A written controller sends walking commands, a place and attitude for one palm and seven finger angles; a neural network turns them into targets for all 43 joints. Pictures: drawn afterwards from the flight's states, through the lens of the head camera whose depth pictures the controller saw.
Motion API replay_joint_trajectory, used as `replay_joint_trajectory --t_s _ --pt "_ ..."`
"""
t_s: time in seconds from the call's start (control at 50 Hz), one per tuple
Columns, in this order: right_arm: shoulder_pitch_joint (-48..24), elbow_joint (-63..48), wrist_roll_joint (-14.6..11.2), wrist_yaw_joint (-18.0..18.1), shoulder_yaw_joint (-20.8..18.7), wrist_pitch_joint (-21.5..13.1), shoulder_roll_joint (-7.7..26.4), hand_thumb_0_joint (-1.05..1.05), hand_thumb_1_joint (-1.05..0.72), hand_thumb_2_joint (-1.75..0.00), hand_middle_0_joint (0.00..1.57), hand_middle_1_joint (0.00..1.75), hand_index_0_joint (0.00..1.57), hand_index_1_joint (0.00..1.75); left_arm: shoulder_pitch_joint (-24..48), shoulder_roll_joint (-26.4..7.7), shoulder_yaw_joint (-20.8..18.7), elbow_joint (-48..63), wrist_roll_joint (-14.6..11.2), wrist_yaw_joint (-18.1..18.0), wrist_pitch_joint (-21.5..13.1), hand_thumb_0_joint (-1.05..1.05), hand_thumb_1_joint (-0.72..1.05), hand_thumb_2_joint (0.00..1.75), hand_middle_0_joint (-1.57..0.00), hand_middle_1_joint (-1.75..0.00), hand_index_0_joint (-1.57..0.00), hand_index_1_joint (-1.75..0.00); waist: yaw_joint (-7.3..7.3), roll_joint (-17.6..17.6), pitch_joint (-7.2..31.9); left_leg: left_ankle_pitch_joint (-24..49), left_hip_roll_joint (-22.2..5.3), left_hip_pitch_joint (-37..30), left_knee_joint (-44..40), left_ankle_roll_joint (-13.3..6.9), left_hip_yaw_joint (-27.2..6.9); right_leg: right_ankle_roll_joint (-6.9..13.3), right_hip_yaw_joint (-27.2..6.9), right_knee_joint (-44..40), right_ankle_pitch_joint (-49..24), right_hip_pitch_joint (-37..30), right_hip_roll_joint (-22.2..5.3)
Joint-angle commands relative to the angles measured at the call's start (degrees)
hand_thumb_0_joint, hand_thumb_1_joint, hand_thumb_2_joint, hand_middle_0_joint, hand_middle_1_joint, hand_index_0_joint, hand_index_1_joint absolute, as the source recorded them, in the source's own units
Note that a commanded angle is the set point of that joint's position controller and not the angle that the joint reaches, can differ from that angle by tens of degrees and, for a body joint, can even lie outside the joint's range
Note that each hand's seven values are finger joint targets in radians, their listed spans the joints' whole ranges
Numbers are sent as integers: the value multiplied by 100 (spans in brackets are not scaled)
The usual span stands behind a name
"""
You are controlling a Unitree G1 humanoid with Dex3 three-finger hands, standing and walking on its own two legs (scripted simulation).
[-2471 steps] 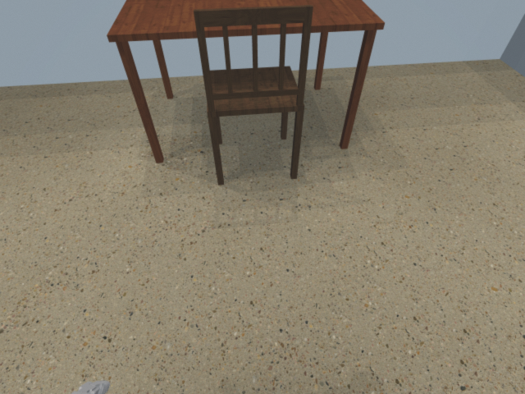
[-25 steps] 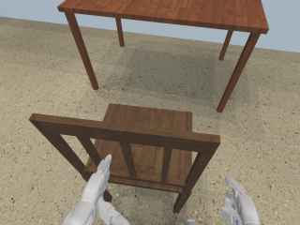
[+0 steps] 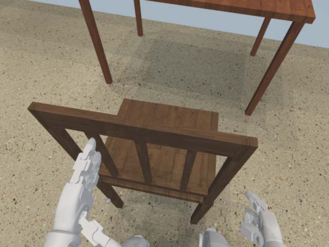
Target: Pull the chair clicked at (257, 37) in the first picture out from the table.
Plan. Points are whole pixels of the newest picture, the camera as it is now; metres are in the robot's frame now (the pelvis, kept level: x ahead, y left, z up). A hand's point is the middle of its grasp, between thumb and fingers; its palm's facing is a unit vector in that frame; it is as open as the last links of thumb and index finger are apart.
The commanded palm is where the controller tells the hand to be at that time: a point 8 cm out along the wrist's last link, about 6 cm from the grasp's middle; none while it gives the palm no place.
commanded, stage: draw the hand back to the body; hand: left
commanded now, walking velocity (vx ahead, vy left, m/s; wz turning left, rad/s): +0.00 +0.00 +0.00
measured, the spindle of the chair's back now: (145, 163) +0.32 +0.08 -0.02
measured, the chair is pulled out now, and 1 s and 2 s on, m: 0.61 0.61 0.61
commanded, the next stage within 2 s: step back with the hand held close in 1.28 s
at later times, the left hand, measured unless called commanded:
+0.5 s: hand (38, 190) +0.20 +0.22 +0.15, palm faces +0.30 -0.88 -0.37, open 15.0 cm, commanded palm +0.16 +0.26 +0.18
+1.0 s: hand out of the picture +0.23 +0.27 +0.24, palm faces +0.50 -0.74 -0.45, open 8.3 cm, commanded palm +0.17 +0.30 +0.25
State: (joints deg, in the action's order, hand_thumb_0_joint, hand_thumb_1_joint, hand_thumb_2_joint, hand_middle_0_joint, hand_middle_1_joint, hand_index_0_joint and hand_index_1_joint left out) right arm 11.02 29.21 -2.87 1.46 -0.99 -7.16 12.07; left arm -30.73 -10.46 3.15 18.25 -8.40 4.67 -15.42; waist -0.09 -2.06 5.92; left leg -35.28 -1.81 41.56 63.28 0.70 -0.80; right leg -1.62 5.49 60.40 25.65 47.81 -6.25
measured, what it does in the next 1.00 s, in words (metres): rises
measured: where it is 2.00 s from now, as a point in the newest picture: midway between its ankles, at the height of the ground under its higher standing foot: outside the picture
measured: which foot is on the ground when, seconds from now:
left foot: down 0.00-1.00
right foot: down 0.00-1.00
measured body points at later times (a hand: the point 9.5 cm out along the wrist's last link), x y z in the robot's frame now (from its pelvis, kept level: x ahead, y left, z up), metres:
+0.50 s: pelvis +0.02 +0.00 +0.06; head +0.03 -0.02 +0.51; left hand +0.18 +0.26 +0.17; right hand +0.20 -0.23 -0.03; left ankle -0.04 +0.12 -0.66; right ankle +0.04 -0.14 -0.66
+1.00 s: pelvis +0.03 +0.00 +0.08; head +0.04 -0.03 +0.52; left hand +0.20 +0.30 +0.27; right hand +0.21 -0.23 -0.02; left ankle -0.04 +0.12 -0.66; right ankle +0.04 -0.14 -0.66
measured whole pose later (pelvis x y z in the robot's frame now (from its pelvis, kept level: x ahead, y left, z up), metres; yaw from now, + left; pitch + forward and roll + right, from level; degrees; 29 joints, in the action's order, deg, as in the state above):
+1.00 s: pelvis +0.03 +0.00 +0.08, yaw -1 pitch -2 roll -1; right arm 10.1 38.4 -1.5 4.4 -0.8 -6.9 13.7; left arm -27.0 -20.3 -21.5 24.6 -3.6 -10.0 -3.6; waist -3.9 -5.8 -1.9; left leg -20.8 -2.7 3.4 26.2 1.0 0.9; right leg -1.5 6.4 25.8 13.1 10.4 -3.3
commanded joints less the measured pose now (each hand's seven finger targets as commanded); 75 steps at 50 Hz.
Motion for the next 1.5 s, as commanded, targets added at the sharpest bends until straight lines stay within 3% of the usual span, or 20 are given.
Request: replay_joint_trajectory --t_s 0.0,0.06,0.18,0.2,0.22,0.24,0.28,0.32,0.38,0.46,0.54,0.88,0.94,1.16,1.3,1.36,1.38,1.4,1.44,1.48 --pt "-357 -1103 -110 179 -243 -267 671 0 -90 -90 20 30 20 30 -314 -698 -693 1856 -322 195 -98 0 -55 20 0 0 0 0 32 39 1519 2310 119 -392 -1382 -40 -29 223 -37 -979 -1493 -2003 233" --pt "-344 -956 -124 315 -236 -297 666 0 -90 -90 20 30 20 30 -302 -808 -1091 1714 -547 182 38 0 -55 20 0 0 0 0 91 589 1281 2247 107 -353 -1448 -64 -65 180 -32 -1238 -1560 -2152 268" --pt "-352 -778 -168 355 -191 -566 737 0 -90 -90 20 30 20 30 -199 -949 -1268 1611 -692 537 188 0 -37 29 -2 -4 -2 -4 121 159 975 2195 110 -777 -1758 -82 -51 144 -26 -1604 -1448 -2276 207" --pt "-177 -760 -4 454 -185 -398 618 0 -90 -90 20 30 20 30 -575 -1843 -1728 1687 236 -392 578 0 -33 31 -3 -5 -3 -5 -389 -184 1172 2403 -79 -1102 -2120 -32 -31 330 -197 -1870 -1604 -2941 29" --pt "-134 -818 21 463 -117 -353 532 0 -90 -90 20 30 20 30 -814 -1141 -1308 1803 338 -725 792 0 -30 32 -4 -5 -4 -5 -206 -158 802 2411 -55 -1204 -2249 -13 2 312 -87 -2007 -1701 -2964 24" --pt "-207 -736 21 470 -100 -283 533 0 -90 -90 20 30 20 30 -828 -940 -1131 1632 429 -933 947 0 -26 34 -4 -6 -4 -6 -184 -10 524 2465 -101 -1268 -2385 -9 -22 315 -12 -2096 -1734 -3011 39" --pt "-312 -664 42 524 -90 -209 594 0 -90 -90 20 30 20 30 -506 -1153 -1257 1751 508 -1180 1093 0 -19 37 -5 -8 -5 -8 -178 148 407 2552 -131 -1513 -2561 -38 -31 308 -15 -2323 -1853 -3242 65" --pt "-370 -597 66 551 -42 -235 618 0 -90 -90 20 30 20 30 -255 -1273 -1324 1873 572 -1321 1120 0 -12 41 -6 -9 -6 -9 -183 -77 261 2517 -129 -1786 -2857 -46 -43 307 -2 -2547 -1787 -3407 63" --pt "-446 -440 101 581 -12 -310 664 0 -90 -90 20 30 20 30 87 -1428 -1504 1787 610 -1447 1157 0 -1 46 -7 -11 -7 -11 -186 -13 9 2555 -132 -2127 -3174 -74 -43 317 -17 -2927 -1796 -3626 81" --pt "-580 -292 118 531 9 -448 687 0 -90 -90 20 30 20 30 263 -1518 -1658 1896 655 -1493 1094 0 14 53 -10 -14 -10 -14 -267 -377 -166 2855 -146 -2499 -3601 -66 -40 354 -20 -3204 -1923 -3908 88" --pt "-612 -181 163 453 1 -500 684 0 -90 -90 20 30 20 30 198 -1496 -1852 1810 656 -1497 1022 0 28 60 -12 -17 -12 -17 -317 -60 -188 3232 -197 -2789 -3862 -59 -49 339 0 -3298 -2183 -4128 122" --pt "-674 36 145 370 -135 -372 698 0 -90 -90 20 30 20 30 753 -2192 -3248 1846 541 -1557 849 0 90 90 -20 -30 -20 -30 -367 -122 -105 3666 -191 -3309 -4028 -94 146 323 -157 -3671 -2898 -4550 173" --pt "-705 45 131 337 -181 -284 739 0 -90 -90 20 30 20 30 514 -1822 -2942 1522 518 -1500 867 0 90 90 -20 -30 -20 -30 -341 41 -215 3707 -215 -3291 -4062 -109 161 298 -125 -3669 -2904 -4497 175" --pt "-683 22 144 357 -196 -280 734 0 -90 -90 20 30 20 30 600 -2209 -3237 2032 552 -1564 829 0 90 90 -20 -30 -20 -30 -371 -286 -14 4000 -216 -3400 -4055 -57 107 336 -152 -3639 -3034 -4631 197" --pt "-698 -9 130 337 -188 -220 725 0 -90 -90 20 30 20 30 575 -1924 -3018 1709 524 -1528 862 0 90 90 -20 -30 -20 -30 -348 -151 -293 3667 -221 -3276 -4145 -67 126 310 -147 -3675 -2747 -4474 221" --pt "-703 -28 143 328 -182 -245 756 0 -90 -90 20 30 20 30 732 -2053 -3071 1935 528 -1528 852 0 90 90 -20 -30 -20 -30 -354 -298 -176 3665 -212 -3297 -4149 -58 107 316 -162 -3678 -2701 -4529 219" --pt "-692 -46 154 326 -168 -261 733 0 -90 -90 20 30 20 30 738 -1886 -2868 1901 538 -1514 849 0 90 90 -20 -30 -20 -30 -329 -220 -265 3652 -211 -3308 -4146 -69 123 308 -160 -3681 -2718 -4455 214" --pt "-673 -212 97 368 -234 -99 838 0 -90 -90 20 30 20 30 1698 -2867 -3800 2300 459 -1510 564 0 90 90 -20 -30 -20 -30 -126 -192 -847 3152 -368 -3108 -4055 -145 212 389 -933 -3872 -3501 -3859 -51" --pt "-624 -172 137 361 -235 25 765 0 -90 -90 20 30 20 30 930 -2210 -3439 1476 508 -1428 565 0 90 90 -20 -30 -20 -30 -64 190 -564 2904 -324 -3108 -4097 -124 130 380 -909 -3777 -3588 -4137 -164" --pt "-678 -253 136 352 -252 122 759 0 -90 -90 20 30 20 30 588 -2070 -3316 1473 528 -1420 541 0 90 90 -20 -30 -20 -30 -68 -3 -315 3133 -389 -3162 -4163 -141 130 329 -834 -3643 -3636 -4255 -182"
